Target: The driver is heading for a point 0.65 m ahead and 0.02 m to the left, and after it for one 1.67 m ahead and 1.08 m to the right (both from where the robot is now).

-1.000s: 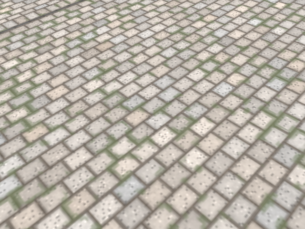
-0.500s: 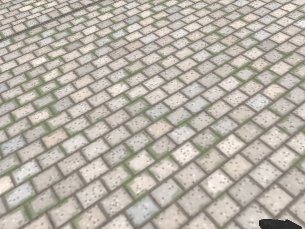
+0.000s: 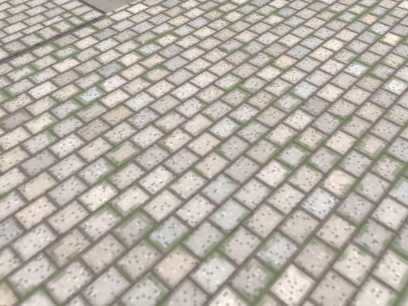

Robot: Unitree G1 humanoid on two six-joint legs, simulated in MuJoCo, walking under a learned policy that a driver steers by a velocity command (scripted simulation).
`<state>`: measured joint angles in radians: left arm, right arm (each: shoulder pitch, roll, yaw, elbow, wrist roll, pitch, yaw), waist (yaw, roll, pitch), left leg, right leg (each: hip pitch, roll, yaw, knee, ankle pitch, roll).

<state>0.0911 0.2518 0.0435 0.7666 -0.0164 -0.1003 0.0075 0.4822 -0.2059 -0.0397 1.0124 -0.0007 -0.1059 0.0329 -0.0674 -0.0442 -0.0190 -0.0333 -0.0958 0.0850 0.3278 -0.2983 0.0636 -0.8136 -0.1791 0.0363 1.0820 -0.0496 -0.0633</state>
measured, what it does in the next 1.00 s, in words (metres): walks ahead, turning right: right foot, then left foot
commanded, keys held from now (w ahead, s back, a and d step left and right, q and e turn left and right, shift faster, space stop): w+shift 0.44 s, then e+shift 0.56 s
